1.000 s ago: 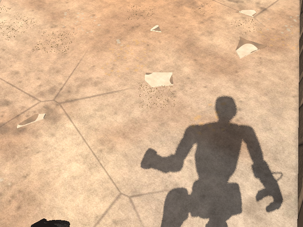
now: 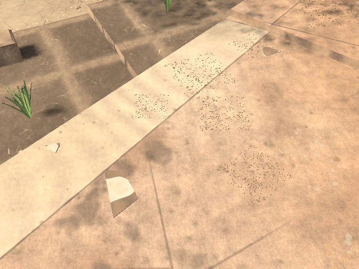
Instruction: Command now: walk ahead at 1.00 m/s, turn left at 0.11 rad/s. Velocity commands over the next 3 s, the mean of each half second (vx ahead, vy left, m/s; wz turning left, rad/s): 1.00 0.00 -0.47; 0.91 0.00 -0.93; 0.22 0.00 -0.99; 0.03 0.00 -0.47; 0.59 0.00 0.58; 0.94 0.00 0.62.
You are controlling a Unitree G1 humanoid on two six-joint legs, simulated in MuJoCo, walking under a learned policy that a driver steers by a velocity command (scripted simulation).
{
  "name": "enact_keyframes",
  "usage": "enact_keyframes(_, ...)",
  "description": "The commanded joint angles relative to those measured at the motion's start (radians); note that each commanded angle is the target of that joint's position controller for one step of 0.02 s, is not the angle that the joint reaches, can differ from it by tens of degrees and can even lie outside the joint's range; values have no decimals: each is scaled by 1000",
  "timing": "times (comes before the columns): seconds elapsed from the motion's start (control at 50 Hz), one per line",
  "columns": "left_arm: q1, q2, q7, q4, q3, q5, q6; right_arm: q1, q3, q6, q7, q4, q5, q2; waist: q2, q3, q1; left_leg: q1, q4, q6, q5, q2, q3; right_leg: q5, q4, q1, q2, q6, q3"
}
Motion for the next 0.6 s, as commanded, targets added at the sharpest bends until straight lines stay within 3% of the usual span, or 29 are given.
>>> enact_keyframes(0.02, -19, 101, -6, -37, 14, -16, -39, -116, 12, -4, 17, -117, -6, -35, -89, 130, -42, -186, -176, -28, 120, 76, 24, 10, -358, -38, -233, -153, 243)
enact_keyframes(0.06, -7, 93, -11, -28, 13, -29, -48, -216, 27, -14, 29, -151, -2, -23, -74, 149, -26, -70, -409, -34, 273, 87, 95, 181, -399, -92, -182, -135, 154)
enact_keyframes(0.1, 26, 126, -8, -14, 19, -41, -55, -266, 37, -21, 38, -164, 8, -2, -70, 145, -15, 84, -531, -28, 385, 60, 128, 355, -456, -105, -205, -141, 149)
enact_keyframes(0.16, 45, 187, -2, 4, 30, -38, -47, -256, 19, -24, 16, -155, 4, -51, -79, 85, -32, 154, -627, -14, 338, 4, 140, 747, -333, 102, -225, -128, 141)
enact_keyframes(0.18, 52, 212, 4, 10, 35, -33, -42, -198, 7, -26, 3, -139, -2, -76, -103, 17, -62, 235, -634, -6, 264, -31, 138, 925, -216, 161, -229, -113, 143)
enact_keyframes(0.2, 52, 235, 11, 17, 40, -22, -31, -60, -10, -28, -12, -98, -4, -110, -130, -75, -126, 383, -631, 2, 164, -60, 129, 1012, -24, 172, -226, -99, 145)
enact_keyframes(0.22, 20, 238, 16, 11, 41, -16, -20, 144, -29, -30, -29, -35, -4, -138, -122, -170, -229, 608, -648, 3, 130, -32, 112, 900, 241, 75, -191, -85, 133)
enact_keyframes(0.24, 26, 151, 15, -17, 22, -6, -21, 314, -57, -31, -51, -6, -26, -220, -33, -298, -269, 838, -626, 10, -163, 180, -95, 573, 581, -121, -134, -87, 118)
enact_keyframes(0.26, 168, -25, 6, -59, -14, -53, -21, 304, -77, -34, -52, -10, -59, -286, 254, -457, -136, 1064, -780, 102, -487, 467, -618, -213, 945, -452, -14, -71, 135)
enact_keyframes(0.28, 60, 78, 9, -70, 3, -53, -13, 248, -74, -27, -46, -22, -29, -224, 172, -409, -162, 971, -929, 92, -567, 435, -736, -142, 1026, -546, -42, -93, 166)
enact_keyframes(0.3, -54, 105, 8, -86, 13, -44, -7, 157, -57, -34, -45, -15, -19, -146, 81, -203, -137, 812, -924, 70, -433, 383, -526, -26, 984, -600, -95, -92, 157)
enact_keyframes(0.32, -90, 93, 0, -86, 10, -35, -1, 121, -51, -40, -40, -3, -16, -100, 13, -113, -114, 685, -931, 61, -230, 349, -383, 15, 936, -577, -129, -85, 151)
enact_keyframes(0.36, -82, 56, -19, -85, 8, -12, 32, 129, -40, -52, -43, 31, -3, -56, 42, -42, -56, 524, -970, 35, -30, 300, -186, 18, 901, -507, -167, -64, 147)
enact_keyframes(0.4, -133, 18, -33, -109, 4, -6, 66, 145, -33, -69, -38, 68, 22, -19, 32, 13, -30, 480, -1020, 7, 50, 271, -46, 29, 873, -539, -197, -51, 136)
enact_keyframes(0.44, -227, 9, -46, -158, -4, 0, 81, 153, -34, -81, -35, 87, 29, -20, 40, 62, -20, 460, -1057, -2, 189, 263, 75, 101, 832, -600, -210, -38, 104)
enact_keyframes(0.48, -307, 7, -56, -191, -12, -3, 82, 132, -33, -88, -33, 93, 21, -16, 33, 98, -8, 425, -1083, -20, 287, 200, 216, 222, 727, -592, -189, -40, 57)
enact_keyframes(0.54, -410, 22, -77, -230, -23, -9, 75, 149, -41, -92, -42, 106, 22, -62, -15, 138, -7, 440, -1116, -50, 475, 171, 341, 352, 459, -492, -146, -79, -39)
enact_keyframes(0.56, -437, 26, -81, -237, -25, -8, 73, 167, -43, -91, -47, 111, 24, -83, -22, 140, -11, 477, -1106, -63, 613, 176, 365, 373, 393, -453, -119, -97, -78)
enact_keyframes(0.6, -409, 55, -78, -222, -19, -10, 69, 208, -52, -77, -60, 112, 26, -133, 5, 91, 12, 598, -979, -83, 1067, 190, 387, 339, 338, -361, -34, -129, -145)
Next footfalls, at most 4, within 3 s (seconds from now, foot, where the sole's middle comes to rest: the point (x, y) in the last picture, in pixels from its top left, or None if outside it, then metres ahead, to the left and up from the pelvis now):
0.24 left None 0.45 0.11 -0.78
0.68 right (231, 197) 0.81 -0.16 -0.78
1.08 left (248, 128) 1.21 -0.27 -0.78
1.50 right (274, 167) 0.98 -0.36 -0.78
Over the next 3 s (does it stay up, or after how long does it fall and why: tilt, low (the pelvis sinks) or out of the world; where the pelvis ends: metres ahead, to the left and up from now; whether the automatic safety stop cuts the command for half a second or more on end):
stays up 1.40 -0.78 -0.02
